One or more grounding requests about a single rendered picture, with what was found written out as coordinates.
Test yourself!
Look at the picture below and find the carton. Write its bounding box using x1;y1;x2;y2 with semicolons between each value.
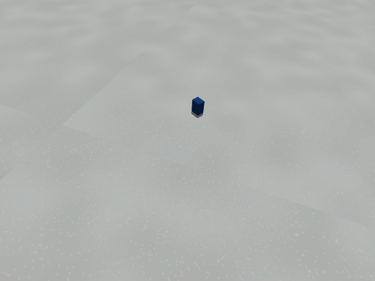
192;97;204;116

